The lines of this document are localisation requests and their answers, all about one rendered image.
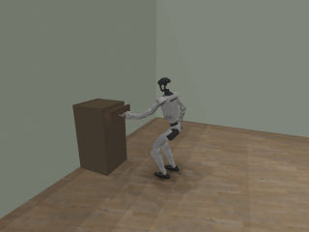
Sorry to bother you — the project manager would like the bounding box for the left robot upper arm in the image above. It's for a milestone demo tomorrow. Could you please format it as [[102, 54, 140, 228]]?
[[147, 97, 167, 116]]

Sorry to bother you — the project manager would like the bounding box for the right robot upper arm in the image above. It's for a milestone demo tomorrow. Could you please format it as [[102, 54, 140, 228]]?
[[173, 92, 186, 112]]

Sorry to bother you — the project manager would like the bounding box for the robot left hand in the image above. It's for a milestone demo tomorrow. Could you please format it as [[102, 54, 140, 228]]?
[[126, 111, 132, 120]]

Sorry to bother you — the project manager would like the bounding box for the robot torso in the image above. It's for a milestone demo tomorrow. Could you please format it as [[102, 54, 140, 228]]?
[[161, 94, 182, 136]]

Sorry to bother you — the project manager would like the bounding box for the drawer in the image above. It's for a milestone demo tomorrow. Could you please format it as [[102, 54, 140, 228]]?
[[103, 104, 130, 126]]

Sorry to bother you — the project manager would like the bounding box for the cabinet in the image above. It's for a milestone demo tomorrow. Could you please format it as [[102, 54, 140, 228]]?
[[72, 99, 127, 176]]

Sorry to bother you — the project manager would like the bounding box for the robot right forearm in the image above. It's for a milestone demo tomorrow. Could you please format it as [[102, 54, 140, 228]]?
[[178, 110, 186, 123]]

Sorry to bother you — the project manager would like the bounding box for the humanoid robot head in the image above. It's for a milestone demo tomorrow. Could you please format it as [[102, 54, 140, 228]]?
[[157, 77, 174, 97]]

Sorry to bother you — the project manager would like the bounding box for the robot left forearm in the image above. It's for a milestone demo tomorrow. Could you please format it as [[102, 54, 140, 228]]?
[[131, 109, 151, 120]]

